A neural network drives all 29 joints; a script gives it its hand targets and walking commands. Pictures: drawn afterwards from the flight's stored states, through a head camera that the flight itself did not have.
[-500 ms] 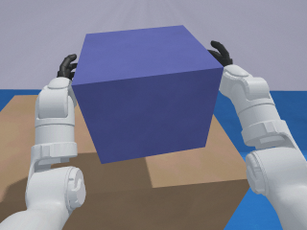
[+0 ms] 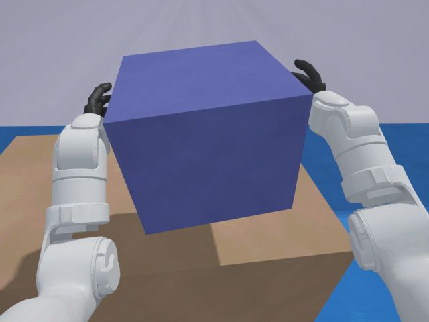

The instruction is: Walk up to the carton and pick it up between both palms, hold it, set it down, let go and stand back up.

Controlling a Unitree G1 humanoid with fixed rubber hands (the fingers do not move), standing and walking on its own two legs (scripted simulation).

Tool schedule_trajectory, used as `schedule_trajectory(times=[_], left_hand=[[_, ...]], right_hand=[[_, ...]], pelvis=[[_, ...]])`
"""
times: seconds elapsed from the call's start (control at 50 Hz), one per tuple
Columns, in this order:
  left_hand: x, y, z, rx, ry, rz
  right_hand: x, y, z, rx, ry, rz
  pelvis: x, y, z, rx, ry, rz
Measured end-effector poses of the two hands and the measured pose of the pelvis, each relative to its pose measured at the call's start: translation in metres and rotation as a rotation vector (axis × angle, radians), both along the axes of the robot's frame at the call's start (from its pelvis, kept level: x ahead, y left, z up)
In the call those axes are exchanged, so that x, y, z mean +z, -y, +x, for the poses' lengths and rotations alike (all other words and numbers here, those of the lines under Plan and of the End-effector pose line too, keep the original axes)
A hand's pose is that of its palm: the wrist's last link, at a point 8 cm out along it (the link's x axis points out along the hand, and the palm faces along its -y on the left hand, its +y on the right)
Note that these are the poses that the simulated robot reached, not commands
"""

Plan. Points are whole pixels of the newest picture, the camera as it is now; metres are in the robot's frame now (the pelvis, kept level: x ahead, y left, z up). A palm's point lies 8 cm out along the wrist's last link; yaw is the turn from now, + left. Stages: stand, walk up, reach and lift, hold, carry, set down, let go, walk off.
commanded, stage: hold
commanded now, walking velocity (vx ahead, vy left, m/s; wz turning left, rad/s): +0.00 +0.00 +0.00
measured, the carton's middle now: (205, 130) +0.41 +0.02 +0.21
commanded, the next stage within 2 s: none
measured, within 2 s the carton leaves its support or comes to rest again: neither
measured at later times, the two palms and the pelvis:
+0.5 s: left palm (98, 116) +0.36 +0.20 +0.27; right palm (319, 102) +0.37 -0.17 +0.30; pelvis +0.00 -0.01 +0.00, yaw +0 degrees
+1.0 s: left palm (93, 122) +0.36 +0.21 +0.26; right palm (312, 105) +0.37 -0.16 +0.29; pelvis -0.01 +0.00 +0.00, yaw +0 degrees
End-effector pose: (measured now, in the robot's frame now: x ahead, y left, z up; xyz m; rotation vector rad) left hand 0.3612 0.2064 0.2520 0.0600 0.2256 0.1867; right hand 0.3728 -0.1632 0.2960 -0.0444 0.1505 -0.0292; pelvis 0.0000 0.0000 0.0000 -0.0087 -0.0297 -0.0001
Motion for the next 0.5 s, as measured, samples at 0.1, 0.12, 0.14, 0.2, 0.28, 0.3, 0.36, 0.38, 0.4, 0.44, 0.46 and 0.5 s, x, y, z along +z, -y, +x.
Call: schedule_trajectory(times=[0.1,0.12,0.14,0.2,0.28,0.3,0.36,0.38,0.4,0.44,0.46,0.5], left_hand=[[-0.002,-0.005,-0.005,0.02,0.015,-0.008],[-0.001,-0.006,-0.006,0.023,0.019,-0.004],[0.0,-0.006,-0.007,0.025,0.023,-0.001],[0.004,-0.005,-0.007,0.027,0.026,-0.002],[0.008,-0.001,-0.004,0.018,0.019,0.003],[0.009,0.001,-0.004,0.015,0.018,0.004],[0.012,0.004,-0.002,0.004,0.017,0.009],[0.013,0.006,-0.001,0.001,0.019,0.01],[0.013,0.007,-0.001,-0.001,0.022,0.011],[0.014,0.008,-0.001,-0.005,0.025,0.008],[0.014,0.009,-0.001,-0.006,0.028,0.008],[0.015,0.008,-0.002,-0.007,0.034,0.003]], right_hand=[[-0.002,-0.006,0.001,0.013,0.009,0.016],[-0.002,-0.006,0.001,0.016,0.011,0.023],[-0.002,-0.006,0.001,0.017,0.015,0.03],[-0.002,-0.005,0.0,0.014,0.016,0.046],[-0.003,0.0,-0.001,0.004,0.008,0.053],[-0.003,0.002,-0.001,0.001,0.007,0.053],[-0.003,0.006,-0.003,-0.006,0.007,0.046],[-0.002,0.007,-0.003,-0.008,0.01,0.041],[-0.001,0.008,-0.004,-0.01,0.012,0.039],[0.0,0.01,-0.005,-0.013,0.015,0.036],[0.001,0.01,-0.005,-0.014,0.017,0.035],[0.003,0.01,-0.006,-0.013,0.023,0.029]], pelvis=[[0.0,0.003,0.0,0.009,-0.004,-0.001],[0.0,0.003,0.0,0.012,-0.007,-0.002],[0.0,0.004,-0.001,0.014,-0.009,-0.002],[0.0,0.005,-0.002,0.018,-0.005,-0.002],[0.0,0.005,-0.003,0.015,-0.003,-0.001],[0.0,0.005,-0.003,0.013,-0.003,0.0],[0.0,0.005,-0.003,0.008,-0.001,0.001],[0.0,0.005,-0.003,0.005,-0.002,0.002],[0.0,0.005,-0.003,0.004,-0.001,0.002],[0.0,0.006,-0.002,0.003,0.003,0.002],[0.0,0.006,-0.002,0.001,0.005,0.003],[0.0,0.006,-0.002,-0.001,0.006,0.003]])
